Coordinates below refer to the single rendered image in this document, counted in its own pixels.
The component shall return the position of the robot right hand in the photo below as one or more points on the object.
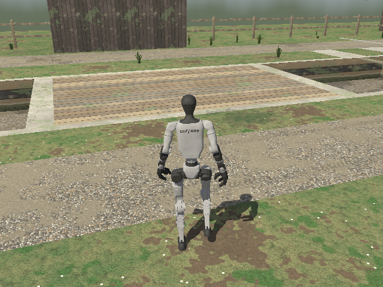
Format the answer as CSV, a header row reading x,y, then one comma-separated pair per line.
x,y
224,178

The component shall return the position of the robot left upper arm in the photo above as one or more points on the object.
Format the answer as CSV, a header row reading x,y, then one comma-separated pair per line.
x,y
171,127

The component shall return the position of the humanoid robot torso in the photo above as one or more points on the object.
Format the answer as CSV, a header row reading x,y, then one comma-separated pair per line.
x,y
190,145

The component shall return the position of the robot left thigh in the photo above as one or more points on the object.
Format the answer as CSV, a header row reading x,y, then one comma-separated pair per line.
x,y
177,184

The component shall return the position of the robot right upper arm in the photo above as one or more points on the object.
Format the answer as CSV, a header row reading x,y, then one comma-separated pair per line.
x,y
208,125

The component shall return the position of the robot left hand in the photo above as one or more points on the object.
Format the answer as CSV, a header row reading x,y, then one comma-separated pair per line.
x,y
164,171

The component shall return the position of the right robot forearm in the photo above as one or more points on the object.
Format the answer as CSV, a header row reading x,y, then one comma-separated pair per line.
x,y
219,161

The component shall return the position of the left robot forearm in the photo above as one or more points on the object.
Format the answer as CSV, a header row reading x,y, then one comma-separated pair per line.
x,y
162,159

